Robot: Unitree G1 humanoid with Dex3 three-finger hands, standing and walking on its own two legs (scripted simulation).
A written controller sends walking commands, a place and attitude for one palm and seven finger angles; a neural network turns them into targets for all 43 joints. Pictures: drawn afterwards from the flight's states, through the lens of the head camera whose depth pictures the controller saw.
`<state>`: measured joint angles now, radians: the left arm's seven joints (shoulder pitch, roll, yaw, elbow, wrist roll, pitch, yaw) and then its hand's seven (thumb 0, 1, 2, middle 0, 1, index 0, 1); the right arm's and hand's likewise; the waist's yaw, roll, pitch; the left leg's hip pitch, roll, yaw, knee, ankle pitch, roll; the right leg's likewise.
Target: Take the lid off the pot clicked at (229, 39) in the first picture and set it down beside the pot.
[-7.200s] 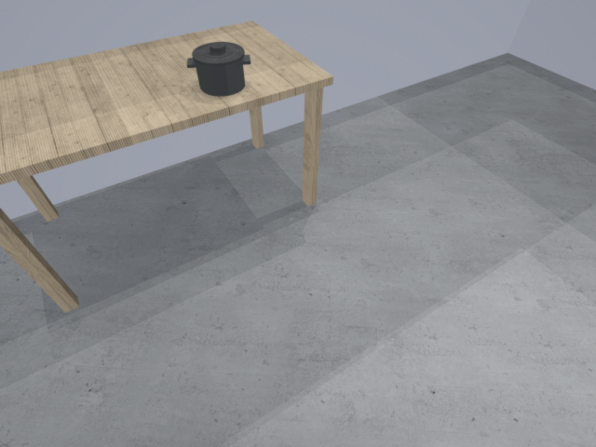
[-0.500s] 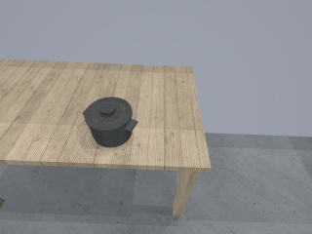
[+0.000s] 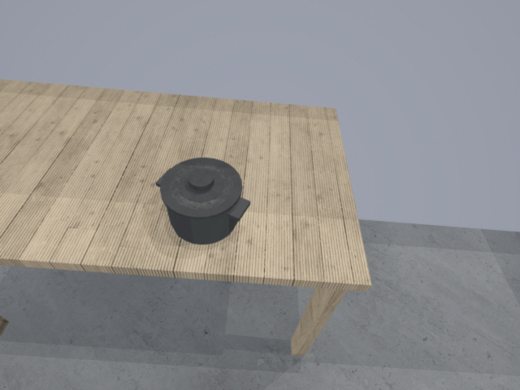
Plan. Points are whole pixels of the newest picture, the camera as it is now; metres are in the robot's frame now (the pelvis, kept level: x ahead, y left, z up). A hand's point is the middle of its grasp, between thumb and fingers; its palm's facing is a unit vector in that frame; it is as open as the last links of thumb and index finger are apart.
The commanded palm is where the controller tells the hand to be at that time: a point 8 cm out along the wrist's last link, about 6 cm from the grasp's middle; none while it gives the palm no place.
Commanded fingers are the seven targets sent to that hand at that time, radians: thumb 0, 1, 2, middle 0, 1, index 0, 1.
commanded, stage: look again from close up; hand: left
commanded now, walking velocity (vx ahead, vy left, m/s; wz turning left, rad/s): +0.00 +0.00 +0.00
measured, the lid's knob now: (201, 179) +0.49 +0.16 +0.01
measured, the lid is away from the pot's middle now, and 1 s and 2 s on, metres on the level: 0.00 0.00 0.00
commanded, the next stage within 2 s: lift the closed hand beside the body in 0.52 s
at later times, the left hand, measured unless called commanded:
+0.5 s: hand out of the picture -0.01 +0.17 -0.18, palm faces +0.01 -0.99 -0.16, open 7.4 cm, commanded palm none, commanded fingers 0.00 0.90 0.90 -0.20 -0.30 -0.20 -0.30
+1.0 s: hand out of the picture +0.12 +0.17 -0.09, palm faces +0.19 -0.95 -0.25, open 4.7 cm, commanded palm +0.08 +0.23 -0.06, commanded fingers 0.00 0.90 0.90 -1.08 -1.26 -1.08 -1.26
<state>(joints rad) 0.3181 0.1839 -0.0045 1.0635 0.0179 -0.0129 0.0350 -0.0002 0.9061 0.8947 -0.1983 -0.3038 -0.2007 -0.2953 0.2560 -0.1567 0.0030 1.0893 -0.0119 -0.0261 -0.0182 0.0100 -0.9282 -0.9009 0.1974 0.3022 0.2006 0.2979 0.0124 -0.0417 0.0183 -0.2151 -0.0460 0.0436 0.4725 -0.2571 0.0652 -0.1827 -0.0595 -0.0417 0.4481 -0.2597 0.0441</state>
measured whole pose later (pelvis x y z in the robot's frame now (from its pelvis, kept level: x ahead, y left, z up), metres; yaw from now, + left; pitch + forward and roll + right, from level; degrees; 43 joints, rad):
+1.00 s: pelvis -0.01 -0.03 +0.00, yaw +0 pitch +0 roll +0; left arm 0.45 0.18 0.07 0.34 0.00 -0.07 0.07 0.01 0.91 0.89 -0.67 -0.82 -0.67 -0.81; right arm 0.17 -0.22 -0.02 0.59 0.02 -0.16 -0.01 0.01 -0.91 -0.90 0.20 0.30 0.20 0.30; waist 0.02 -0.01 -0.01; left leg -0.26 -0.01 0.04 0.53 -0.27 0.02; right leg -0.25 -0.03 -0.05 0.54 -0.29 0.00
